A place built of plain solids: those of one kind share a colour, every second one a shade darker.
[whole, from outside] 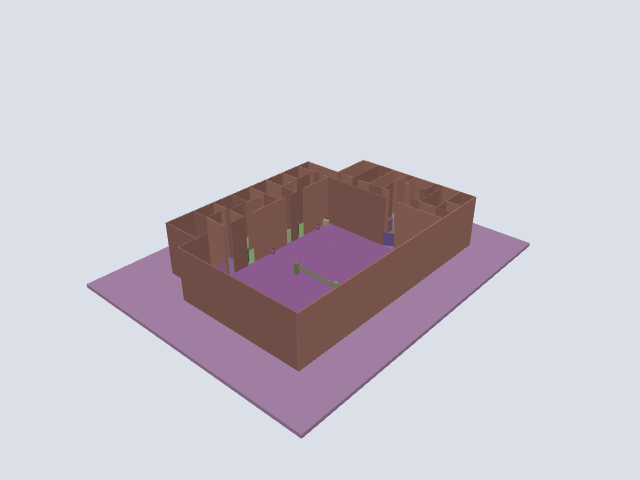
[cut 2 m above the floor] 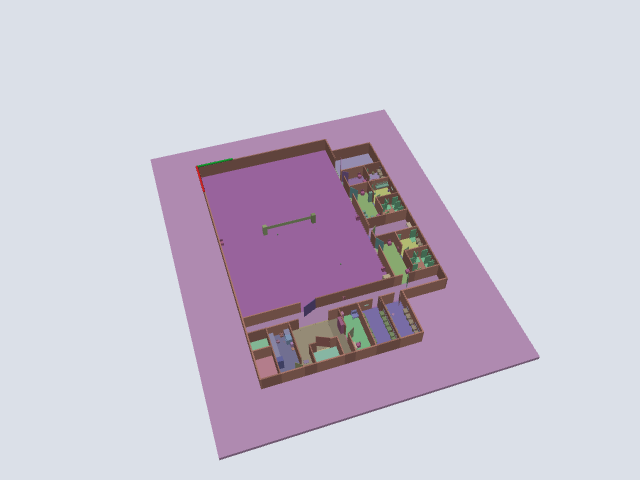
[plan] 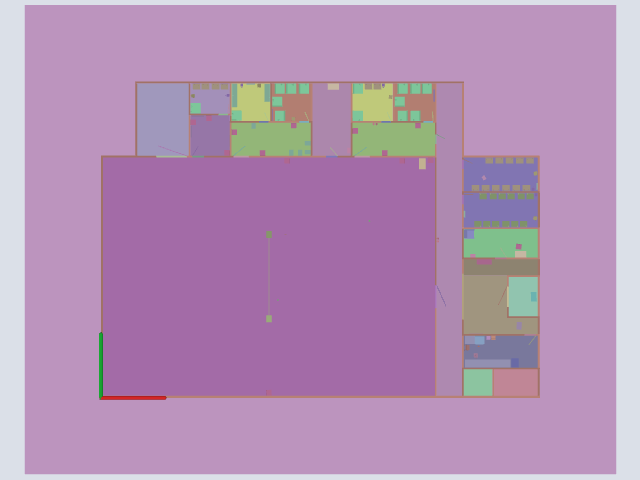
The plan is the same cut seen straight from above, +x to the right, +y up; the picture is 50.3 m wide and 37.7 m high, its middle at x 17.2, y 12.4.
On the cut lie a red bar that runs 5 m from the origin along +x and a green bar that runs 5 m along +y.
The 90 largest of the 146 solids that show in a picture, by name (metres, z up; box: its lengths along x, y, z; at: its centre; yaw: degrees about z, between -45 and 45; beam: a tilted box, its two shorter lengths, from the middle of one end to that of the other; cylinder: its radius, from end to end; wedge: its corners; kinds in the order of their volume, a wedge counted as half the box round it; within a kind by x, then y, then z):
{
 "under_1": {"box": [46.47, 36.86, 0.5], "at": [17.23, 12.43, -0.33]},
 "wall_1": {"box": [0.16, 18.72, 7.6], "at": [0.08, 9.52, 3.5]},
 "wall_2": {"box": [4.33, 0.13, 7.6], "at": [2.17, 18.95, 3.5]},
 "wall_3": {"box": [0.16, 5.66, 7.6], "at": [2.77, 21.87, 3.5]},
 "wall_4": {"box": [0.43, 0.13, 7.6], "at": [6.96, 18.95, 3.5]},
 "wall_5": {"box": [0.13, 3.18, 7.6], "at": [6.96, 20.6, 3.5]},
 "wall_6": {"box": [0.13, 2.38, 7.6], "at": [6.96, 23.51, 3.5]},
 "wall_7": {"box": [2.33, 0.13, 7.6], "at": [8.05, 22.25, 3.5]},
 "wall_8": {"box": [2.33, 0.13, 7.6], "at": [9.24, 18.95, 3.5]},
 "wall_9": {"box": [0.28, 0.13, 7.6], "at": [10.11, 22.25, 3.5]},
 "wall_10": {"box": [0.13, 2.6, 7.6], "at": [10.19, 20.31, 3.5]},
 "wall_11": {"box": [0.13, 0.45, 7.6], "at": [10.19, 21.96, 3.5]},
 "wall_12": {"box": [0.13, 2.38, 7.6], "at": [10.19, 23.51, 3.5]},
 "wall_13": {"box": [2.28, 0.13, 7.6], "at": [11.26, 21.68, 3.5]},
 "wall_14": {"box": [0.13, 2.96, 7.6], "at": [13.37, 23.22, 3.5]},
 "wall_15": {"box": [2.43, 0.13, 7.6], "at": [14.37, 21.68, 3.5]},
 "wall_16": {"box": [6.05, 0.13, 7.6], "at": [14.64, 18.95, 3.5]},
 "wall_17": {"box": [25.83, 0.16, 7.6], "at": [15.61, 24.78, 3.5]},
 "wall_18": {"box": [0.13, 2.6, 7.6], "at": [16.55, 20.31, 3.5]},
 "wall_19": {"box": [0.13, 2.96, 7.6], "at": [16.55, 23.22, 3.5]},
 "wall_20": {"box": [34.47, 0.16, 7.6], "at": [17.23, 0.08, 3.5]},
 "wall_21": {"box": [1.33, 0.13, 7.6], "at": [19.24, 18.95, 3.5]},
 "wall_22": {"box": [0.13, 2.6, 7.6], "at": [19.68, 20.31, 3.5]},
 "wall_23": {"box": [0.13, 2.96, 7.6], "at": [19.68, 23.22, 3.5]},
 "wall_24": {"box": [2.4, 0.13, 7.6], "at": [20.82, 21.68, 3.5]},
 "wall_25": {"box": [0.13, 2.96, 7.6], "at": [22.99, 23.22, 3.5]},
 "wall_26": {"box": [5.25, 0.13, 7.6], "at": [23.73, 18.95, 3.5]},
 "wall_27": {"box": [2.56, 0.13, 7.6], "at": [24.05, 21.68, 3.5]},
 "wall_28": {"box": [0.13, 6.88, 7.6], "at": [26.3, 3.6, 3.5]},
 "wall_29": {"box": [0.13, 10.03, 7.6], "at": [26.3, 13.87, 3.5]},
 "wall_30": {"box": [0.13, 0.93, 7.6], "at": [26.3, 19.48, 3.5]},
 "wall_31": {"box": [0.13, 0.92, 7.6], "at": [26.3, 21.15, 3.5]},
 "wall_32": {"box": [0.13, 2.96, 7.6], "at": [26.3, 23.22, 3.5]},
 "wall_33": {"box": [0.13, 2.08, 7.6], "at": [28.43, 1.2, 3.5]},
 "wall_34": {"box": [0.13, 2.51, 7.6], "at": [28.43, 3.63, 3.5]},
 "wall_35": {"box": [0.13, 1.14, 7.6], "at": [28.43, 5.58, 3.5]},
 "wall_36": {"box": [0.13, 1.14, 7.6], "at": [28.43, 10.32, 3.5]},
 "wall_37": {"box": [0.13, 2.24, 7.6], "at": [28.43, 12.14, 3.5]},
 "wall_38": {"box": [0.13, 1.82, 7.6], "at": [28.43, 14.3, 3.5]},
 "wall_39": {"box": [0.13, 1.75, 7.6], "at": [28.43, 17.11, 3.5]},
 "wall_40": {"box": [0.16, 5.66, 7.6], "at": [28.44, 21.87, 3.5]},
 "wall_41": {"box": [2.58, 0.13, 7.6], "at": [29.65, 10.96, 3.5]},
 "wall_42": {"box": [0.13, 2.08, 7.6], "at": [30.8, 1.2, 3.5]},
 "wall_43": {"box": [4.89, 0.13, 7.6], "at": [30.81, 4.95, 3.5]},
 "wall_44": {"box": [6.11, 0.13, 7.6], "at": [31.41, 2.31, 3.5]},
 "wall_45": {"box": [6.11, 0.13, 7.6], "at": [31.41, 13.33, 3.5]},
 "wall_46": {"box": [6.11, 0.13, 7.6], "at": [31.41, 16.17, 3.5]},
 "wall_47": {"box": [6.11, 0.16, 7.6], "at": [31.41, 18.96, 3.5]},
 "wall_48": {"box": [0.13, 0.74, 7.6], "at": [31.95, 6.77, 3.5]},
 "wall_49": {"box": [0.13, 0.74, 7.6], "at": [31.95, 9.12, 3.5]},
 "wall_50": {"box": [2.62, 0.13, 7.6], "at": [33.16, 10.96, 3.5]},
 "wall_51": {"box": [2.58, 0.13, 7.6], "at": [33.18, 6.34, 3.5]},
 "wall_52": {"box": [2.58, 0.13, 7.6], "at": [33.18, 9.56, 3.5]},
 "wall_53": {"box": [0.16, 2.08, 7.6], "at": [34.39, 1.2, 3.5]},
 "wall_54": {"box": [0.16, 2.51, 7.6], "at": [34.39, 3.63, 3.5]},
 "wall_55": {"box": [0.16, 1.26, 7.6], "at": [34.39, 5.64, 3.5]},
 "wall_56": {"box": [0.16, 3.09, 7.6], "at": [34.39, 7.95, 3.5]},
 "wall_57": {"box": [0.16, 1.27, 7.6], "at": [34.39, 10.26, 3.5]},
 "wall_58": {"box": [0.16, 2.24, 7.6], "at": [34.39, 12.14, 3.5]},
 "wall_59": {"box": [0.16, 2.72, 7.6], "at": [34.39, 14.75, 3.5]},
 "wall_60": {"box": [0.16, 2.65, 7.6], "at": [34.39, 17.56, 3.5]},
 "floor_gym_1": {"box": [26.07, 18.72, 0.5], "at": [13.2, 9.52, -0.25]},
 "floor_corridor_1": {"box": [2.0, 24.54, 0.5], "at": [27.36, 12.43, -0.25]},
 "floor_lockers_1": {"box": [6.23, 2.6, 0.5], "at": [13.37, 20.31, -0.25]},
 "floor_lockers_2": {"box": [6.48, 2.6, 0.5], "at": [22.99, 20.31, -0.25]},
 "floor_restroom_1": {"box": [5.82, 2.72, 0.5], "at": [31.4, 14.75, -0.25]},
 "floor_restroom_2": {"box": [5.82, 2.65, 0.5], "at": [31.4, 17.56, -0.25]},
 "floor_lobby_1": {"box": [3.4, 3.35, 0.5], "at": [30.19, 7.95, -0.25]},
 "floor_lobby_2": {"box": [5.82, 1.26, 0.5], "at": [31.4, 5.64, -0.25]},
 "floor_lobby_3": {"box": [5.82, 1.27, 0.5], "at": [31.4, 10.26, -0.25]},
 "floor_store_1": {"box": [4.04, 5.69, 0.5], "at": [4.87, 21.86, -0.25]},
 "floor_1": {"box": [3.05, 2.96, 0.5], "at": [11.78, 23.22, -0.25]},
 "floor_2": {"box": [3.18, 2.96, 0.5], "at": [21.34, 23.22, -0.25]},
 "floor_showers_1": {"box": [3.05, 2.96, 0.5], "at": [14.96, 23.22, -0.25]},
 "floor_showers_2": {"box": [3.18, 2.96, 0.5], "at": [24.64, 23.22, -0.25]},
 "floor_coach_1": {"box": [3.01, 5.69, 0.5], "at": [18.11, 21.86, -0.25]},
 "floor_concession_1": {"box": [5.82, 2.51, 0.5], "at": [31.4, 3.63, -0.25]},
 "floor_office_1": {"box": [5.82, 2.24, 0.5], "at": [31.4, 12.14, -0.25]},
 "floor_referee_1": {"box": [3.1, 3.18, 0.5], "at": [8.57, 20.6, -0.25]},
 "floor_ref_wc_1": {"box": [3.1, 2.38, 0.5], "at": [8.57, 23.51, -0.25]},
 "floor_plant_1": {"box": [3.44, 2.08, 0.5], "at": [32.59, 1.2, -0.25]},
 "floor_vestibule_1": {"box": [2.29, 3.09, 0.5], "at": [33.16, 7.95, -0.25]},
 "floor_janitor_1": {"box": [2.25, 2.08, 0.5], "at": [29.61, 1.2, -0.25]},
 "trophy_cabinet_1": {"box": [1.18, 0.4, 1.9], "at": [30.1, 10.68, 0.95]},
 "badminton_net_1": {"box": [0.45, 0.55, 1.55], "at": [13.2, 6.21, 0.78]},
 "badminton_net_2": {"box": [0.45, 0.55, 1.55], "at": [13.2, 12.83, 0.78]},
 "fridge_flat_1": {"box": [0.6, 0.73, 1.66], "at": [32.51, 2.75, 0.83]},
 "range_cooker_1": {"box": [0.76, 0.65, 0.94], "at": [29.74, 4.55, 0.47]},
 "ball_cart_1": {"box": [0.54, 0.88, 0.96], "at": [25.24, 18.39, 0.48]},
 "locker_1": {"box": [0.34, 0.46, 1.75], "at": [11.99, 21.37, 0.87]}
}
